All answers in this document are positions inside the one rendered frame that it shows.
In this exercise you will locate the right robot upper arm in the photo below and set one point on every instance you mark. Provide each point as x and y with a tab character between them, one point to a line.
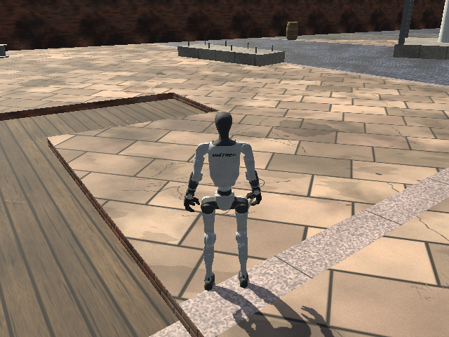
246	149

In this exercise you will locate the robot right foot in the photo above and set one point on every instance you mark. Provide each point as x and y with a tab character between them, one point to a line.
243	281

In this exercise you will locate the robot left forearm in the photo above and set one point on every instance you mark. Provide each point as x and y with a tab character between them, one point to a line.
191	189

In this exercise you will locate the robot right hand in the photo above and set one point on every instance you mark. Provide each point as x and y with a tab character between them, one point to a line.
258	197

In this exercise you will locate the robot right forearm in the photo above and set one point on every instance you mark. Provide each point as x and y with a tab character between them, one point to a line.
255	185

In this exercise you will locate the left robot upper arm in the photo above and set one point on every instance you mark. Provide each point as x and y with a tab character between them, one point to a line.
201	150

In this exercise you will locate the robot left hand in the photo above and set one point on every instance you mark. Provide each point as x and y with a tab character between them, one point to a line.
188	202

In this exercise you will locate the robot left shin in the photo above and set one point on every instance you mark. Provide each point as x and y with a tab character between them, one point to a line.
208	254

